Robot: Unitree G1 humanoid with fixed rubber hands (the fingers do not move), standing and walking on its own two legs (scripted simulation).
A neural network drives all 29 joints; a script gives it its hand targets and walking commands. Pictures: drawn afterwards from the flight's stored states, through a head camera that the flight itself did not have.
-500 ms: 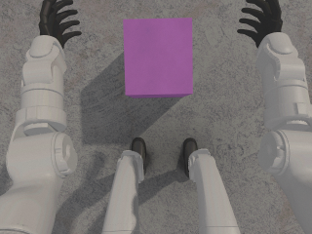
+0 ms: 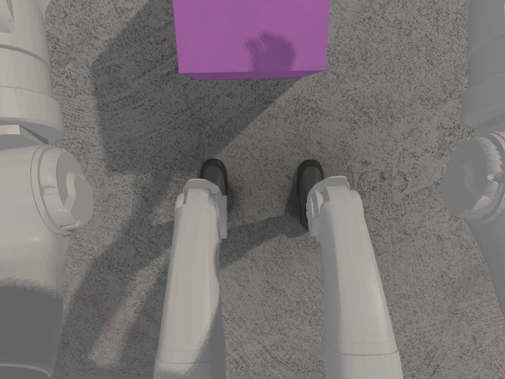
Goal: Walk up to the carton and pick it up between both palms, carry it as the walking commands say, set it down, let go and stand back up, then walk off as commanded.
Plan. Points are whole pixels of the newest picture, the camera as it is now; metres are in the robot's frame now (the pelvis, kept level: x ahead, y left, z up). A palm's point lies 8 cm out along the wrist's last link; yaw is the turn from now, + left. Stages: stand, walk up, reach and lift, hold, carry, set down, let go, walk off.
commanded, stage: reach and lift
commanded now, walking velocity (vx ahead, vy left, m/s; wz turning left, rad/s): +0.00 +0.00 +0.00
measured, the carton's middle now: (249, 2) +0.59 +0.02 -0.47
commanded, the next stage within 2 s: none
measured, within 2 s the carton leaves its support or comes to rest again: neither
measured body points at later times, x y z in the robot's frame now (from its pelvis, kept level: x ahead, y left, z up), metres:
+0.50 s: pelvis -0.02 +0.00 -0.15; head +0.38 +0.01 +0.05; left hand +0.58 +0.23 -0.30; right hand +0.59 -0.20 -0.31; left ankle +0.11 +0.13 -0.57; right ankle +0.11 -0.15 -0.57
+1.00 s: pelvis +0.00 +0.00 -0.24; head +0.40 -0.01 -0.03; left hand +0.56 +0.22 -0.43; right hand +0.57 -0.19 -0.44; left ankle +0.11 +0.12 -0.57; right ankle +0.11 -0.14 -0.57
